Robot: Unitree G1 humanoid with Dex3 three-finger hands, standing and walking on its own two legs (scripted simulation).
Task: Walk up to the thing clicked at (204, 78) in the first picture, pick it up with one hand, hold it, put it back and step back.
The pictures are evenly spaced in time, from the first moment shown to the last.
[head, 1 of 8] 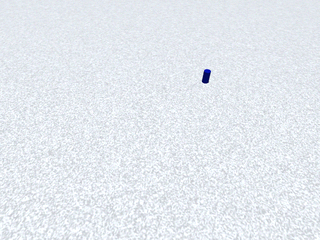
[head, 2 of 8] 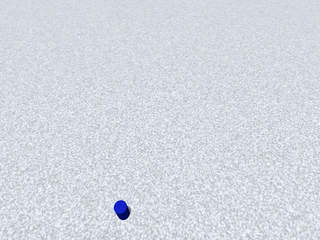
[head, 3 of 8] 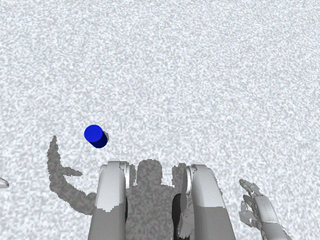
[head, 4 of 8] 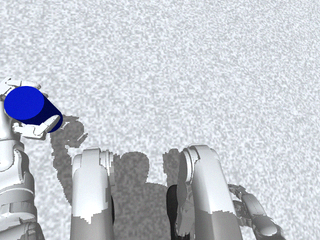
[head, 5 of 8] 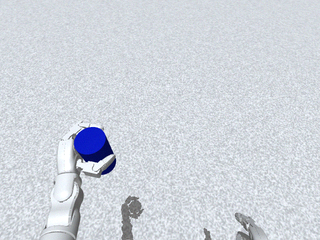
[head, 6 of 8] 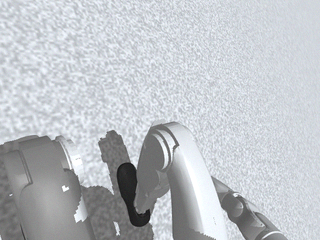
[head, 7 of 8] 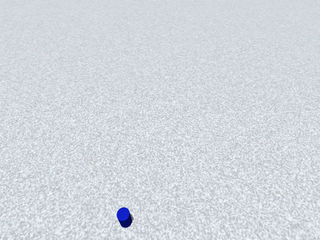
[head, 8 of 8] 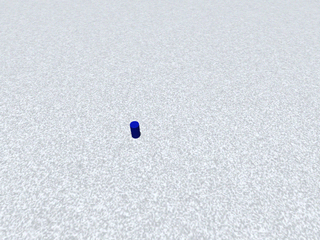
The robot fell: no
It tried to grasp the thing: yes
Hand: left
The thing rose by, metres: 0.70
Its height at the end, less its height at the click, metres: +0.00
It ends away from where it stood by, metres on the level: 0.01
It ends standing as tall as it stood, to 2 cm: yes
